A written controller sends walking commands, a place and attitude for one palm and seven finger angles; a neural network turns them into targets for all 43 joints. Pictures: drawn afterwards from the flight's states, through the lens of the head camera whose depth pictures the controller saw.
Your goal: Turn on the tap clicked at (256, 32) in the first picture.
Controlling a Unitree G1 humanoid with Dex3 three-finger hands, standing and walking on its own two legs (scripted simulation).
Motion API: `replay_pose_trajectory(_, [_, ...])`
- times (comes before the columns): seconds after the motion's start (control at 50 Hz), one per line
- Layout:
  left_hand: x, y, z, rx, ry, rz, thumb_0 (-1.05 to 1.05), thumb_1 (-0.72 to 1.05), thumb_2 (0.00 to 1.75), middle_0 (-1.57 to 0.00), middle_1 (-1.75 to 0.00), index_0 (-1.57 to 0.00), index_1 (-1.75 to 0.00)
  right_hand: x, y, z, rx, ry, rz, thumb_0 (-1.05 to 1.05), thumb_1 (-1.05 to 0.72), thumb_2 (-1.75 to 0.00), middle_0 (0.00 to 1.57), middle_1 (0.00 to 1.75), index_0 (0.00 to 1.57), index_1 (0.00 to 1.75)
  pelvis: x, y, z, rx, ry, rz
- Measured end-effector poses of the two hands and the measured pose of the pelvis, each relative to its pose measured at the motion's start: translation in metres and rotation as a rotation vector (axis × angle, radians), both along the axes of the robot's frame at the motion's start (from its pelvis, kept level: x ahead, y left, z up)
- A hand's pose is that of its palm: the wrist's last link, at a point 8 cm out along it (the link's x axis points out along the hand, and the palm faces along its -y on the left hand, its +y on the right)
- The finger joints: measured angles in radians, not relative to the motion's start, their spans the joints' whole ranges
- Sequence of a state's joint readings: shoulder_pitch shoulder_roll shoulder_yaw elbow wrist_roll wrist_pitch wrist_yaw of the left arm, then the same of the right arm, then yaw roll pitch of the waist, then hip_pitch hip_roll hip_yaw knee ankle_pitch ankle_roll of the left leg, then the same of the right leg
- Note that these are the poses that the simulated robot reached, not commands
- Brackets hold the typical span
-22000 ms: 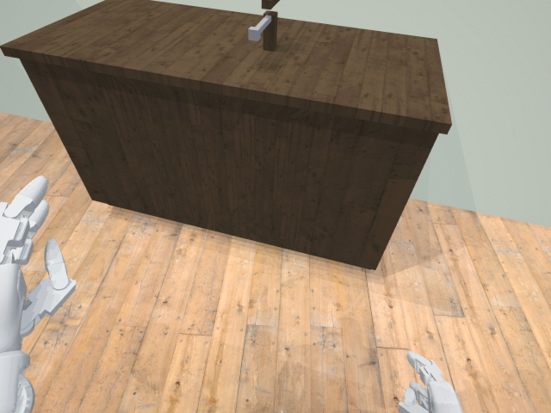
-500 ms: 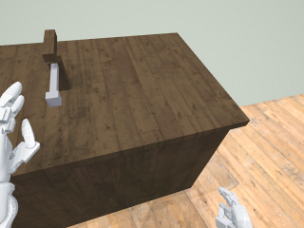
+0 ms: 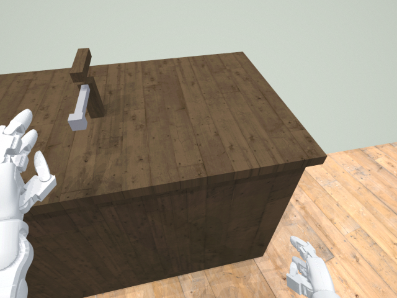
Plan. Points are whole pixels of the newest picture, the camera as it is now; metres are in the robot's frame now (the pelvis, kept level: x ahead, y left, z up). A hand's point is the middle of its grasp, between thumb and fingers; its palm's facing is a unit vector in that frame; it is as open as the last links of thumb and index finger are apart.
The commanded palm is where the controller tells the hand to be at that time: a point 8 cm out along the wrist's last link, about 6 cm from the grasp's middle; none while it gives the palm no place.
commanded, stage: turn the palm inward beside the body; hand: left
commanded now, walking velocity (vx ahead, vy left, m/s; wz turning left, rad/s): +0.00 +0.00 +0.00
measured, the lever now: (77, 121) +0.40 +0.32 +0.15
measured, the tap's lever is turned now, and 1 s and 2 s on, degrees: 0 0 0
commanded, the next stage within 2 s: reach beside the lever's end, fingers flat in 1.80 s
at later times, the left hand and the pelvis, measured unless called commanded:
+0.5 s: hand (67, 172) +0.24 +0.25 +0.18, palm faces +0.48 -0.83 -0.28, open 7.4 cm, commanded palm +0.19 +0.28 +0.21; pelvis +0.05 -0.02 +0.00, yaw +2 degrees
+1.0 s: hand (54, 182) +0.21 +0.24 +0.20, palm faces +0.49 -0.85 -0.18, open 7.4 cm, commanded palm +0.16 +0.28 +0.21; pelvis +0.03 +0.00 +0.00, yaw +2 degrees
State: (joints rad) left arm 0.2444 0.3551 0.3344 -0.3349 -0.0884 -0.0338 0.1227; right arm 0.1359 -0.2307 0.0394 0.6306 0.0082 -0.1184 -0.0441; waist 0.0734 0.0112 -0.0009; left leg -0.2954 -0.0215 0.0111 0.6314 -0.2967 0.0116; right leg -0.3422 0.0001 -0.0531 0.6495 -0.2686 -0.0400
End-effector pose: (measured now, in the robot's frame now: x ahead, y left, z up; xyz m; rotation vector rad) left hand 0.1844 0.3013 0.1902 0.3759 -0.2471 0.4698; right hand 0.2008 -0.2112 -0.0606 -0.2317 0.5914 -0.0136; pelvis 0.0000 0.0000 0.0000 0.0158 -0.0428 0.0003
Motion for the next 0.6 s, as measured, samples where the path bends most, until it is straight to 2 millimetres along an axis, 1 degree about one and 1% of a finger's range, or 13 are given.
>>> replay_pose_trajectory(0.08, [-0.004,0.0,0.007,0.0,-0.007,0.069,0.02,0.89,0.9,-0.21,-0.3,-0.21,-0.3,0.007,-0.009,-0.007,-0.001,0.011,0.017,0.02,-0.91,-0.9,0.2,0.3,0.2,0.3,0.002,-0.014,-0.001,-0.006,-0.003,0.022])
replay_pose_trajectory(0.18, [0.006,-0.014,0.009,-0.008,0.061,0.039,0.02,0.89,0.9,-0.21,-0.3,-0.2,-0.3,0.015,-0.022,-0.014,0.015,0.014,-0.011,0.02,-0.91,-0.9,0.2,0.3,0.2,0.3,0.009,-0.026,-0.001,-0.013,-0.002,0.03])
replay_pose_trajectory(0.28, [0.015,-0.026,0.01,-0.021,0.076,0.011,0.02,0.89,0.9,-0.21,-0.3,-0.21,-0.3,0.023,-0.034,-0.018,0.026,0.024,-0.053,0.02,-0.91,-0.9,0.2,0.3,0.2,0.3,0.021,-0.03,-0.001,-0.01,0.017,0.028])
replay_pose_trajectory(0.38, [0.016,-0.024,0.01,-0.031,0.077,0.035,0.02,0.89,0.9,-0.21,-0.3,-0.21,-0.3,0.031,-0.042,-0.021,0.013,0.04,-0.073,0.02,-0.91,-0.9,0.2,0.3,0.2,0.3,0.036,-0.029,0.0,-0.005,0.042,0.026])
replay_pose_trajectory(0.5, [0.013,-0.02,0.005,-0.065,0.088,0.024,0.02,0.89,0.9,-0.21,-0.3,-0.21,-0.3,0.038,-0.04,-0.016,-0.001,0.011,-0.071,0.02,-0.91,-0.9,0.2,0.3,0.2,0.3,0.048,-0.022,0.001,-0.002,0.053,0.028])
replay_pose_trajectory(0.6, [0.01,-0.023,0.006,-0.084,0.066,-0.001,0.02,0.89,0.9,-0.21,-0.3,-0.21,-0.3,0.042,-0.028,-0.009,0.008,-0.041,-0.055,0.02,-0.91,-0.9,0.2,0.3,0.2,0.3,0.049,-0.016,0.002,-0.003,0.046,0.03])
